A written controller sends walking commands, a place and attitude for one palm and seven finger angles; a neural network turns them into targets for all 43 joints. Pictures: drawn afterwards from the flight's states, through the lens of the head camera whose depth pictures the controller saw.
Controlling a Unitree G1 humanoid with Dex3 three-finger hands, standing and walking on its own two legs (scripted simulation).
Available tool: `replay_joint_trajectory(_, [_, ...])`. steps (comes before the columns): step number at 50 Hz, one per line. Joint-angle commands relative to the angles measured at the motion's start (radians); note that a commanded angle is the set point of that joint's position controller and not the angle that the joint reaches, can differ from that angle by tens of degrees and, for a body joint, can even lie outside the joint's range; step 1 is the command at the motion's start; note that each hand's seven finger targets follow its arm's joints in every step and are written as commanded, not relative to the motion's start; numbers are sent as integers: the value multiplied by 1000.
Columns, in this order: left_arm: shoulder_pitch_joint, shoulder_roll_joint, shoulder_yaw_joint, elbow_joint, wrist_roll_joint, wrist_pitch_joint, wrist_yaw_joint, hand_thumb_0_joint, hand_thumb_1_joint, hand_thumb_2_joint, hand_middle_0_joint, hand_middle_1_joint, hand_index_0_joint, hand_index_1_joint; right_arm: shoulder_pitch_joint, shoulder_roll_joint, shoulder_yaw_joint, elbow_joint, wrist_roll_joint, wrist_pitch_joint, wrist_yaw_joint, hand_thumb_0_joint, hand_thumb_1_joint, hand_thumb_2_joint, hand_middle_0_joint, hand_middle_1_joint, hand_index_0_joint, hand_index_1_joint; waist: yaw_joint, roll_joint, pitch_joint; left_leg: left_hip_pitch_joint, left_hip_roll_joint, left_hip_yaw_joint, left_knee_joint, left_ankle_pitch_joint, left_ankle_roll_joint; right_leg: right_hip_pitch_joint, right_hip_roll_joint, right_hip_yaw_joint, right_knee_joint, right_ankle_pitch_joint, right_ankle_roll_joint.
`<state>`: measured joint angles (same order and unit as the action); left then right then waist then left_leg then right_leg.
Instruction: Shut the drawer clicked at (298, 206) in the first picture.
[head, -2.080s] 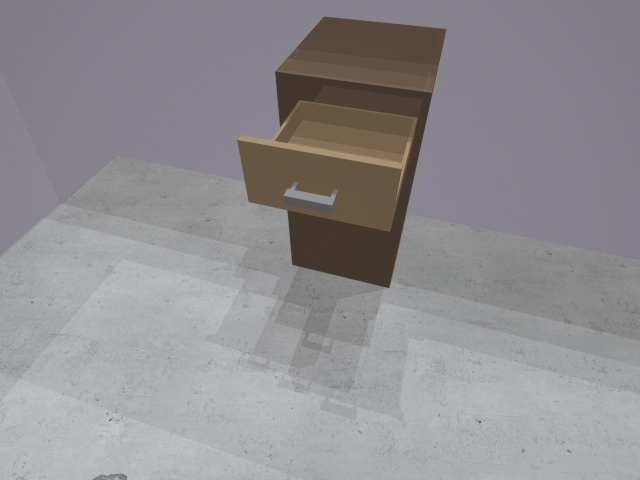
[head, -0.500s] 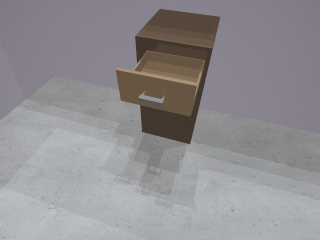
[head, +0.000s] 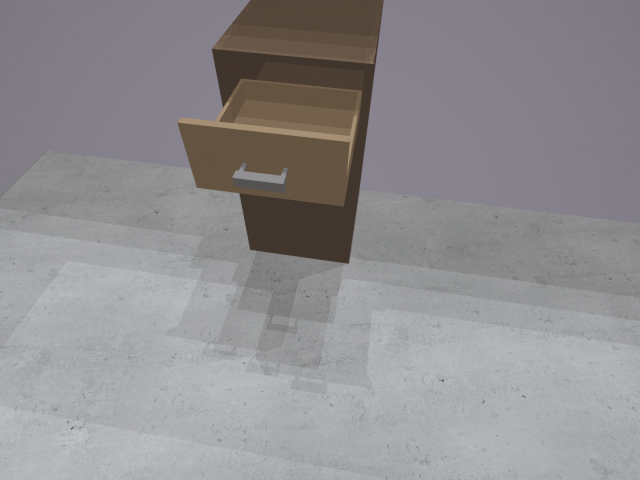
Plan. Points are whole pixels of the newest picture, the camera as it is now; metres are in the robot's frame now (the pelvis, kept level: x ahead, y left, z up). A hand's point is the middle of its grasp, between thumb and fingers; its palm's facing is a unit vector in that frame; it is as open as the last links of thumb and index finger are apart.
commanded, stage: turn to face it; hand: left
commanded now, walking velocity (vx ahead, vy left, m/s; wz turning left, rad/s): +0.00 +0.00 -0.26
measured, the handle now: (262, 175) +0.70 +0.16 -0.07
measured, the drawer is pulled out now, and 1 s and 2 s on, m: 0.29 0.29 0.29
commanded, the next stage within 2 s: take the last steps up to it in 0.06 s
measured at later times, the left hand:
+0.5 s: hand out of the picture +0.00 +0.21 -0.17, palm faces +0.02 -0.99 -0.16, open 7.4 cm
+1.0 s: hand (236, 365) +0.32 +0.16 -0.16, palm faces -0.24 -0.96 -0.11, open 7.4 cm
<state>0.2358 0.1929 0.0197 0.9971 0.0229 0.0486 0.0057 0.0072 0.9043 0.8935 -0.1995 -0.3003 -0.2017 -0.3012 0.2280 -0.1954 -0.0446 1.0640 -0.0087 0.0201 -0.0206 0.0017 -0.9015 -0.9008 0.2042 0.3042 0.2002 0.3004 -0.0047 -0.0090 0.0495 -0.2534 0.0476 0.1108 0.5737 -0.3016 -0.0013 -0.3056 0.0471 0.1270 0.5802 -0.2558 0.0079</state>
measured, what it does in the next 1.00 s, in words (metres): walks ahead: left foot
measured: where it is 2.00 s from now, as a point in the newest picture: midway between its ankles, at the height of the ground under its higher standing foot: (324, 431)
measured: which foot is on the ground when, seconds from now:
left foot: down 0.00-0.24, up 0.26-0.48, down 0.50-1.00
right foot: down 0.00-0.50, up 0.52-1.00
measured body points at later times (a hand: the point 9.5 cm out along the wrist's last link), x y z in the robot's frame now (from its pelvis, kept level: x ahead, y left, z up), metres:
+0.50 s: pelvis +0.02 +0.03 +0.00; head +0.02 +0.05 +0.45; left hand +0.00 +0.26 -0.16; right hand +0.08 -0.23 -0.13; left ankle +0.03 +0.13 -0.73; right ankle +0.03 -0.12 -0.73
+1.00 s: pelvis +0.15 +0.04 +0.01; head +0.19 +0.05 +0.45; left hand +0.33 +0.21 -0.15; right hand -0.06 -0.09 -0.11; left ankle +0.03 +0.13 -0.73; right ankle +0.26 -0.10 -0.69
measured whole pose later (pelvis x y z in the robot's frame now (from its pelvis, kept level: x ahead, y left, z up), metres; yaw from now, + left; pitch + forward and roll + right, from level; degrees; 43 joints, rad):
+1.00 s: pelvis +0.15 +0.04 +0.01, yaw -9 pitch -1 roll -1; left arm 0.04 0.16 0.05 1.00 0.03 0.01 -0.02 0.01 0.91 0.89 -0.19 -0.30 -0.19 -0.30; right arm 0.61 -0.05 0.00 1.23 -0.03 -0.08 -0.05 0.00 -0.90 -0.90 0.20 0.30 0.20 0.30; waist -0.10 -0.04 0.07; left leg 0.09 -0.03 0.11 0.27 -0.36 0.05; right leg -0.54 -0.06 -0.10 0.73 -0.20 -0.05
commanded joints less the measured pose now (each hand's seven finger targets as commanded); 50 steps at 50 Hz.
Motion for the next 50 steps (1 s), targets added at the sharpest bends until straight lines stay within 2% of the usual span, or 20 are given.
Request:
replay_joint_trajectory(1, [9, 151, 44, -82, 0, -22, 10, 0, 900, 900, -200, -300, -200, -300, 6, -143, -39, -73, -3, -21, -12, 0, -900, -900, 200, 300, 200, 300, -2, 14, -29, 46, 106, -130, -125, -68, 34, -107, -80, 102, -87, 36, -56])
replay_joint_trajectory(7, [68, 107, 48, -80, 1, -19, 5, 0, 900, 900, -200, -300, -200, -300, -42, -177, -55, -100, -4, -25, -10, 0, -900, -900, 200, 300, 200, 300, 36, 122, -35, -52, 222, -184, -204, -71, 93, -47, -23, -12, 132, 18, -30])
replay_joint_trajectory(9, [142, 94, 47, -57, 4, -23, 2, 0, 900, 900, -200, -300, -200, -300, -70, -175, -53, -107, -9, -23, -4, 0, -900, -900, 200, 300, 200, 300, 67, 110, -48, -99, 204, -152, -159, -150, 85, 24, -28, -23, 110, -40, -32])
replay_joint_trajectory(10, [180, 108, 46, -46, 8, -31, 0, 0, 900, 900, -200, -300, -200, -300, -72, -165, -51, -111, -12, -19, 1, 0, -900, -900, 200, 300, 200, 300, 80, 22, -47, -114, 136, -108, -62, -272, 55, 37, -47, 46, 0, -116, -47])
replay_joint_trajectory(12, [200, 196, 58, -49, 13, -43, 9, 0, 900, 900, -200, -300, -200, -300, -55, -88, -36, -128, -8, -10, 11, 0, -900, -900, 200, 300, 200, 300, 80, -347, 35, -299, -61, -15, 335, -309, -8, 16, -247, 548, -373, -463, -167])
replay_joint_trajectory(13, [197, 194, 58, -56, 1, -46, 17, 0, 900, 900, -200, -300, -200, -300, -76, -98, -31, -135, -12, -14, 11, 0, -900, -900, 200, 300, 200, 300, 77, -296, 90, -356, -42, -107, 454, -259, 3, 1, -289, 652, -455, -472, -217])
replay_joint_trajectory(15, [111, 162, 54, -72, 1, -61, 19, 0, 900, 900, -200, -300, -200, -300, -10, -107, -34, -110, -17, -34, 19, 0, -900, -900, 200, 300, 200, 300, 3, -173, 51, -325, -8, -131, 470, -145, 4, 22, -251, 504, -376, -345, -220])
replay_joint_trajectory(20, [152, 161, 60, -51, 4, -75, 14, 0, 900, 900, -200, -300, -200, -300, -4, -61, -19, -118, -3, -58, 22, 0, -900, -900, 200, 300, 200, 300, 19, -172, -19, -71, -41, -65, 111, -104, 9, 8, -193, 339, -341, -183, -206])
replay_joint_trajectory(23, [128, 133, 63, -44, -4, -65, 8, 0, 900, 900, -200, -300, -200, -300, 95, -67, -17, -81, 3, -72, 8, 0, -900, -900, 200, 300, 200, 300, -25, -116, -17, 233, -52, -67, -146, -27, 10, -176, -111, 250, -264, -296, -143])
replay_joint_trajectory(24, [126, 102, 59, -52, -5, -64, 1, 0, 900, 900, -200, -300, -200, -300, 151, -117, -29, -62, -1, -78, 0, 0, -900, -900, 200, 300, 200, 300, -45, 8, -17, 350, 57, -203, -229, -164, 44, -306, -58, 195, -115, -304, -111])
replay_joint_trajectory(25, [107, 56, 55, -76, -7, -67, -9, 0, 900, 900, -200, -300, -200, -300, 228, -210, -52, -56, -15, -78, -6, 0, -900, -900, 200, 300, 200, 300, -79, 230, -6, 361, 269, -494, -383, -406, 131, -426, 42, 29, 159, -280, -68])
replay_joint_trajectory(26, [51, 74, 62, -106, 1, -79, -5, 0, 900, 900, -200, -300, -200, -300, 241, -245, -59, -62, -14, -73, -2, 0, -900, -900, 200, 300, 200, 300, -80, 259, 37, 281, 407, -630, -464, -474, 209, -474, -22, -60, 308, -262, -51])
replay_joint_trajectory(27, [3, 87, 64, -92, 14, -77, -6, 0, 900, 900, -200, -300, -200, -300, 224, -185, -46, -57, -17, -77, -2, 0, -900, -900, 200, 300, 200, 300, -80, 152, 85, 191, 383, -614, -489, -446, 221, -462, -64, -52, 424, -198, -45])
replay_joint_trajectory(28, [23, 70, 64, -68, 14, -76, -15, 0, 900, 900, -200, -300, -200, -300, 178, -141, -31, -60, -13, -80, -3, 0, -900, -900, 200, 300, 200, 300, -41, 73, 129, 136, 329, -503, -485, -349, 209, -454, -95, -67, 478, -121, -42])
replay_joint_trajectory(30, [79, 33, 58, -27, 13, -71, -26, 0, 900, 900, -200, -300, -200, -300, 156, -89, -8, -52, -7, -100, -7, 0, -900, -900, 200, 300, 200, 300, 0, 78, 116, 113, 223, -303, -467, -84, 162, -405, -111, -93, 520, 22, -25])
replay_joint_trajectory(32, [86, 27, 57, -15, 9, -68, -28, 0, 900, 900, -200, -300, -200, -300, 203, -61, 5, -21, -1, -115, -15, 0, -900, -900, 200, 300, 200, 300, 4, 109, 89, 149, 191, -220, -441, 131, 150, -399, -114, -108, 528, 72, -16])
replay_joint_trajectory(37, [-16, 17, 49, -32, 8, -61, -28, 0, 900, 900, -200, -300, -200, -300, 336, -33, 21, 55, -4, -128, -31, 0, -900, -900, 200, 300, 200, 300, -16, 88, 79, 290, 206, -189, -391, 487, 163, -506, -132, -150, 514, 89, -4])
replay_joint_trajectory(46, [-281, -8, 24, -90, 0, -73, -30, 0, 900, 900, -200, -300, -200, -300, 465, -3, 24, 148, -20, -115, -37, 0, -900, -900, 200, 300, 200, 300, -78, 121, 109, 316, 194, -158, -348, 646, 156, -370, -109, -230, 186, 68, -42])
replay_joint_trajectory(48, [-287, -9, 27, -90, -1, -75, -27, 0, 900, 900, -200, -300, -200, -300, 466, -10, 21, 158, -20, -111, -39, 0, -900, -900, 200, 300, 200, 300, -70, 123, 106, 304, 202, -142, -312, 738, 154, -284, -92, -239, 127, 30, -62])
replay_joint_trajectory(50, [-201, 3, 34, -65, -2, -82, -20, 0, 900, 900, -200, -300, -200, -300, 447, -28, 15, 165, -17, -108, -40, 0, -900, -900, 200, 300, 200, 300, -27, 127, 61, 288, 201, -125, -211, 881, 147, -124, -57, -258, 59, -1, -82])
